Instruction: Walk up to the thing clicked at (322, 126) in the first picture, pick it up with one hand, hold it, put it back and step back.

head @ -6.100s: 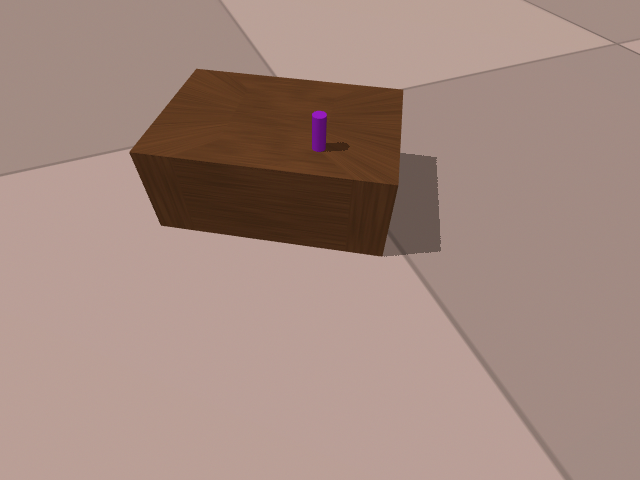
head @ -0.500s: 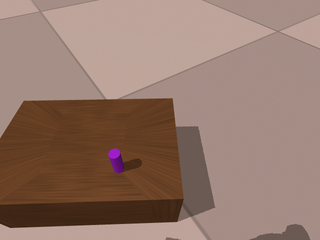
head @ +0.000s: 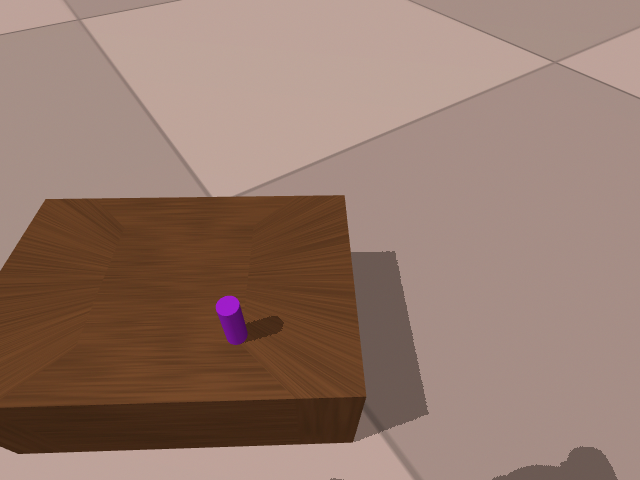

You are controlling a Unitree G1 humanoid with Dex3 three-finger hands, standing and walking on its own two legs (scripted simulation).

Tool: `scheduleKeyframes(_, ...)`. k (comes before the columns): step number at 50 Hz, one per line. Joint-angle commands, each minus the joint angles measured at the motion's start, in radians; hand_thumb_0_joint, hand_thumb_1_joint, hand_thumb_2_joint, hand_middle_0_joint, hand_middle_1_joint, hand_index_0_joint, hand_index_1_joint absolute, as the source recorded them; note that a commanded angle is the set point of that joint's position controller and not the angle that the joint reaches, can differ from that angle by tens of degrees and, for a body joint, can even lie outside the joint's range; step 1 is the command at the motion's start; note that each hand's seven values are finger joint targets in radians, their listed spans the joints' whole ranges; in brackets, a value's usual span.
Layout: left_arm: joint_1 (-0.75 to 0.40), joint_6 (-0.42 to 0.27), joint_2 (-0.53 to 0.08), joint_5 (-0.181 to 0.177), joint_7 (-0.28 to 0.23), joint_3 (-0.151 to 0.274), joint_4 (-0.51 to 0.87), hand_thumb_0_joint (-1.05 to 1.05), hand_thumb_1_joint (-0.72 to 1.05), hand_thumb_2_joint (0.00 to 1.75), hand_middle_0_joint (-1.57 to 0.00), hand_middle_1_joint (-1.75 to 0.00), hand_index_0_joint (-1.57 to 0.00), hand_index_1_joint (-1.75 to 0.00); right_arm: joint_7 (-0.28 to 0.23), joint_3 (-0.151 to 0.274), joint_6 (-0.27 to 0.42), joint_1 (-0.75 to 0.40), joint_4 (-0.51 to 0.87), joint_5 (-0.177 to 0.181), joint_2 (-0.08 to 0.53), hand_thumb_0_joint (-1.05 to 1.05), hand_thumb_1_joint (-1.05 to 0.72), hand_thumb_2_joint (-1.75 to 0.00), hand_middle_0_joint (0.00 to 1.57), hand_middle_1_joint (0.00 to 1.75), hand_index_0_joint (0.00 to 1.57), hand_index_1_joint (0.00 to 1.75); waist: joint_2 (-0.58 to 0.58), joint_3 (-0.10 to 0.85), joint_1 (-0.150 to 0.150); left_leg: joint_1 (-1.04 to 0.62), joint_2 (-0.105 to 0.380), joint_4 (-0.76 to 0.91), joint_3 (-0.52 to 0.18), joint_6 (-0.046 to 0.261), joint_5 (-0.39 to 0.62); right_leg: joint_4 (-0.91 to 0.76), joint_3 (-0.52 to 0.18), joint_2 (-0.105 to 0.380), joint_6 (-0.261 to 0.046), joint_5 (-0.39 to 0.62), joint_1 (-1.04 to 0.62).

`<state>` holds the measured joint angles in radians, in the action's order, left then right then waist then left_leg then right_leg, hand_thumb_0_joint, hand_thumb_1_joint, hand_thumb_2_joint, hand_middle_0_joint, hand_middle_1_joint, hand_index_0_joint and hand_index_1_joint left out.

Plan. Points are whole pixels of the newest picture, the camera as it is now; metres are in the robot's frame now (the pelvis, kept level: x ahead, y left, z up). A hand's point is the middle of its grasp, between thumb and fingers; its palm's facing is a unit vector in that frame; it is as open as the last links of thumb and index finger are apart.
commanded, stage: stand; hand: left
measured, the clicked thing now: (232, 321) +0.50 +0.21 -0.32
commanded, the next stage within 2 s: go down in 0.66 s
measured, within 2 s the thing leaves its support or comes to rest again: neither
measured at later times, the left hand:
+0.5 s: hand out of the picture +0.08 +0.26 -0.15, palm faces -0.02 -0.94 -0.35, open 7.3 cm
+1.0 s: hand (140, 472) +0.16 +0.26 -0.15, palm faces +0.05 -0.94 -0.34, open 11.0 cm
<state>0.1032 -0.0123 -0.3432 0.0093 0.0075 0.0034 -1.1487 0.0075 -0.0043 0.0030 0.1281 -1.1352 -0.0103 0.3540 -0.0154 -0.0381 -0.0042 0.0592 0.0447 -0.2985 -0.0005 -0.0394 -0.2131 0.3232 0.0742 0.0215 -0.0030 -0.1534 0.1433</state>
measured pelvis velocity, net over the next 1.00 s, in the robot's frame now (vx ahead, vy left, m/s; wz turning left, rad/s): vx -0.01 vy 0.01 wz -0.02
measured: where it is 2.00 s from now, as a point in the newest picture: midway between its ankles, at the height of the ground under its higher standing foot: outside the picture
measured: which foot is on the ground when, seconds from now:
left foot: down 0.00-1.00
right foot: down 0.00-1.00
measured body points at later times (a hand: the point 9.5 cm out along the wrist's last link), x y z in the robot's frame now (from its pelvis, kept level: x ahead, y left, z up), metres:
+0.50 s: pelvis +0.00 +0.00 +0.00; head +0.01 +0.00 +0.45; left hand +0.08 +0.30 -0.13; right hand +0.07 -0.30 -0.14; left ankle -0.03 +0.14 -0.75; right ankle +0.01 -0.11 -0.75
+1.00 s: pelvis -0.01 +0.01 -0.01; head +0.05 +0.01 +0.43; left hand +0.16 +0.31 -0.13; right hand +0.09 -0.26 -0.14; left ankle -0.03 +0.14 -0.75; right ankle +0.01 -0.11 -0.75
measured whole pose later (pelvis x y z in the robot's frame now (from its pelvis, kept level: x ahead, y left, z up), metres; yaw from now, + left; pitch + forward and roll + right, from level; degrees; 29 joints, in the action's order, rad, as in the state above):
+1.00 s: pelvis -0.01 +0.01 -0.01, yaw -1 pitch +5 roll +0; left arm -0.03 0.04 -0.33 0.05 0.01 0.15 -0.98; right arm -0.04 0.02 0.04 0.21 -0.81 0.03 0.26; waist 0.01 -0.03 0.01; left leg 0.29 0.04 -0.50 0.01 -0.03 -0.29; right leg 0.49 0.05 0.03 0.00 -0.21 0.37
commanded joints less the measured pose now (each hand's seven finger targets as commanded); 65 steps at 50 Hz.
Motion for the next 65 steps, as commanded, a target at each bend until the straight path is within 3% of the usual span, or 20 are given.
scheduleKeyframes(1, -0.048, -0.019, -0.221, -0.002, -0.012, 0.040, 0.055, 0.00, 0.90, 0.90, -0.20, -0.30, -0.20, -0.30, -0.017, 0.033, 0.024, -0.021, 0.060, -0.003, 0.207, 0.00, -0.90, -0.90, 0.20, 0.30, 0.20, 0.30, 0.012, 0.065, 0.003, 0.064, 0.100, 0.051, -0.065, 0.046, 0.143, -0.035, -0.113, 0.128, -0.016, 0.151, -0.083)
scheduleKeyframes(37, -0.038, -0.021, -0.225, -0.003, -0.015, 0.037, 0.061, 0.00, 0.90, 0.90, -0.20, -0.30, -0.20, -0.30, -0.016, 0.035, 0.024, -0.023, 0.059, -0.002, 0.207, 0.00, -0.90, -0.90, 0.20, 0.30, 0.20, 0.30, 0.010, 0.062, 0.002, 0.044, 0.101, 0.053, -0.060, 0.046, 0.156, -0.039, -0.117, 0.131, -0.013, 0.170, -0.072)
scheduleKeyframes(38, -0.042, -0.022, -0.225, -0.001, -0.016, 0.037, 0.063, 0.00, 0.82, 0.82, -0.12, -0.22, -0.12, -0.22, -0.017, 0.038, 0.024, -0.031, 0.062, -0.003, 0.211, 0.00, -0.98, -0.93, 0.18, 0.28, 0.19, 0.28, 0.014, 0.075, 0.001, 0.042, 0.104, 0.049, -0.062, 0.048, 0.165, -0.036, -0.114, 0.131, -0.015, 0.175, -0.086)
scheduleKeyframes(39, -0.393, -0.108, -0.044, -0.056, -0.027, 0.041, 0.414, 0.00, 0.74, 0.74, -0.04, -0.14, -0.04, -0.14, -0.040, -0.001, 0.071, -0.030, 0.339, 0.066, 0.041, 0.00, -1.05, -0.94, 0.20, 0.30, 0.20, 0.30, 0.015, -0.023, 0.127, 0.169, -0.052, -0.035, 0.058, 0.052, 0.048, 0.012, -0.043, -0.003, 0.003, 0.079, 0.149)
scheduleKeyframes(40, -0.448, -0.094, -0.103, -0.054, -0.035, 0.062, 0.339, 0.00, 0.66, 0.66, -0.02, -0.06, -0.03, -0.06, -0.051, 0.003, 0.068, 0.029, 0.276, 0.068, 0.068, 0.00, -1.05, -0.94, 0.20, 0.30, 0.20, 0.30, 0.029, 0.025, 0.091, 0.164, -0.057, -0.044, 0.054, 0.056, 0.026, 0.019, -0.035, 0.001, 0.006, 0.035, 0.089)
scheduleKeyframes(41, -0.260, -0.059, -0.208, -0.029, -0.038, 0.125, 0.177, 0.00, 0.58, 0.58, -0.01, -0.02, -0.02, -0.01, -0.062, 0.025, 0.057, 0.065, 0.286, 0.070, 0.104, 0.00, -1.05, -0.94, 0.20, 0.30, 0.20, 0.30, 0.061, 0.019, 0.057, 0.193, -0.051, -0.063, 0.055, 0.054, 0.027, 0.028, -0.027, -0.007, 0.002, 0.011, 0.083)
scheduleKeyframes(42, -0.229, -0.038, -0.242, -0.011, -0.030, 0.152, 0.140, 0.00, 0.50, 0.50, -0.02, -0.04, -0.03, -0.02, -0.063, 0.036, 0.052, 0.074, 0.300, 0.063, 0.100, 0.00, -1.05, -0.93, 0.20, 0.30, 0.20, 0.30, 0.064, 0.077, 0.042, 0.220, -0.058, -0.095, 0.049, 0.054, 0.043, 0.054, -0.027, -0.001, 0.000, 0.019, 0.074)
scheduleKeyframes(43, -0.327, -0.038, -0.278, 0.001, -0.023, 0.171, 0.199, 0.00, 0.42, 0.42, -0.02, -0.03, -0.04, -0.01, -0.065, 0.044, 0.055, 0.082, 0.335, 0.059, 0.096, 0.00, -1.05, -0.93, 0.20, 0.30, 0.20, 0.30, 0.066, 0.120, 0.034, 0.230, -0.057, -0.125, 0.045, 0.057, 0.057, 0.085, -0.031, 0.002, 0.002, 0.045, 0.071)
scheduleKeyframes(44, -0.317, -0.041, -0.286, 0.020, -0.017, 0.189, 0.215, 0.00, 0.34, 0.34, -0.02, -0.02, -0.03, 0.00, -0.068, 0.064, 0.061, 0.087, 0.361, 0.048, 0.100, 0.00, -1.03, -0.93, 0.20, 0.30, 0.20, 0.30, 0.035, 0.209, 0.020, 0.217, -0.058, -0.138, 0.045, 0.053, 0.084, 0.116, -0.036, 0.005, -0.001, 0.079, 0.038)
scheduleKeyframes(45, -0.166, -0.016, -0.255, 0.035, -0.014, 0.201, 0.151, 0.00, 0.26, 0.26, -0.03, -0.03, -0.04, -0.01, -0.068, 0.071, 0.063, 0.122, 0.365, 0.042, 0.091, 0.00, -1.02, -0.92, 0.20, 0.30, 0.20, 0.30, 0.022, 0.226, 0.012, 0.238, -0.064, -0.159, 0.044, 0.049, 0.121, 0.135, -0.038, 0.008, -0.003, 0.122, 0.036)
scheduleKeyframes(47, -0.068, 0.035, -0.238, 0.047, -0.002, 0.228, 0.206, 0.00, 0.20, 0.13, -0.04, -0.02, -0.05, 0.00, -0.062, 0.083, 0.068, 0.119, 0.420, 0.038, 0.086, 0.00, -1.00, -0.92, 0.20, 0.30, 0.20, 0.30, -0.034, 0.270, -0.029, 0.240, -0.068, -0.166, 0.042, 0.038, 0.171, 0.152, -0.037, 0.001, -0.015, 0.147, 0.007)
scheduleKeyframes(49, -0.073, 0.090, -0.224, 0.047, -0.005, 0.222, 0.307, 0.00, 0.06, 0.09, -0.05, -0.02, -0.06, 0.00, -0.068, 0.080, 0.077, 0.100, 0.465, 0.045, 0.072, 0.00, -0.97, -0.91, 0.20, 0.30, 0.20, 0.30, -0.054, 0.271, -0.025, 0.233, -0.066, -0.158, 0.038, 0.033, 0.197, 0.136, -0.030, -0.005, -0.017, 0.159, 0.006)
scheduleKeyframes(52, -0.058, 0.192, -0.163, 0.039, 0.006, 0.187, 0.371, 0.00, -0.09, 0.08, -0.05, -0.02, -0.05, -0.01, -0.068, 0.072, 0.084, 0.065, 0.531, 0.052, 0.065, 0.00, -0.94, -0.90, 0.20, 0.30, 0.20, 0.30, -0.008, 0.203, -0.003, 0.252, -0.059, -0.161, 0.033, 0.037, 0.127, 0.126, -0.018, -0.018, -0.016, 0.075, 0.064)
scheduleKeyframes(55, -0.064, 0.263, -0.166, 0.034, 0.000, 0.194, 0.459, 0.00, -0.23, 0.07, -0.06, -0.02, -0.05, -0.02, -0.071, 0.066, 0.095, 0.066, 0.564, 0.052, 0.054, 0.00, -0.90, -0.89, 0.20, 0.30, 0.20, 0.30, 0.015, 0.195, 0.000, 0.276, -0.053, -0.182, 0.028, 0.039, 0.094, 0.143, -0.010, -0.021, -0.013, 0.031, 0.100)
scheduleKeyframes(57, -0.064, 0.290, -0.154, 0.028, 0.004, 0.184, 0.527, 0.00, -0.31, 0.06, -0.06, -0.03, -0.06, -0.02, -0.072, 0.064, 0.105, 0.080, 0.572, 0.051, 0.049, 0.00, -0.88, -0.89, 0.20, 0.30, 0.20, 0.30, 0.022, 0.208, 0.012, 0.279, -0.051, -0.206, 0.027, 0.040, 0.109, 0.170, -0.010, -0.023, -0.010, 0.047, 0.121)
scheduleKeyframes(59, -0.088, 0.305, -0.177, 0.030, 0.001, 0.199, 0.606, 0.00, -0.34, 0.06, -0.06, -0.03, -0.06, -0.03, -0.076, 0.064, 0.117, 0.091, 0.585, 0.050, 0.047, 0.00, -0.87, -0.89, 0.20, 0.30, 0.20, 0.30, 0.006, 0.227, 0.021, 0.277, -0.051, -0.231, 0.026, 0.041, 0.119, 0.192, -0.015, -0.021, -0.008, 0.061, 0.138)
scheduleKeyframes(60, -0.028, 0.317, -0.192, 0.037, -0.001, 0.223, 0.582, 0.00, -0.37, 0.05, -0.07, -0.03, -0.06, -0.03, -0.080, 0.065, 0.121, 0.098, 0.584, 0.047, 0.048, 0.00, -0.86, -0.88, 0.20, 0.30, 0.20, 0.30, 0.006, 0.246, 0.017, 0.279, -0.050, -0.247, 0.025, 0.040, 0.149, 0.209, -0.014, -0.018, -0.008, 0.094, 0.127)
scheduleKeyframes(62, -0.096, 0.317, -0.166, 0.032, 0.005, 0.188, 0.701, 0.00, -0.39, 0.05, -0.06, -0.03, -0.06, -0.03, -0.082, 0.061, 0.137, 0.092, 0.592, 0.046, 0.044, 0.00, -0.86, -0.88, 0.20, 0.30, 0.20, 0.30, -0.025, 0.245, 0.026, 0.284, -0.044, -0.263, 0.016, 0.032, 0.165, 0.232, -0.013, -0.022, -0.012, 0.096, 0.157)
scheduleKeyframes(64, -0.009, 0.334, -0.203, 0.036, 0.002, 0.237, 0.683, 0.00, -0.41, 0.03, -0.07, -0.03, -0.07, -0.03, -0.089, 0.064, 0.145, 0.104, 0.590, 0.042, 0.049, 0.00, -0.86, -0.88, 0.20, 0.30, 0.20, 0.30, -0.041, 0.257, 0.019, 0.297, -0.040, -0.289, 0.010, 0.026, 0.207, 0.259, -0.010, -0.022, -0.015, 0.120, 0.156)
scheduleKeyframes(65, -0.011, 0.338, -0.181, 0.037, 0.008, 0.207, 0.731, 0.00, -0.41, 0.04, -0.07, -0.04, -0.07, -0.04, -0.091, 0.065, 0.148, 0.103, 0.600, 0.041, 0.049, 0.00, -0.86, -0.88, 0.20, 0.30, 0.20, 0.30, -0.046, 0.277, 0.028, 0.293, -0.042, -0.301, 0.011, 0.026, 0.211, 0.267, -0.013, -0.021, -0.014, 0.128, 0.156)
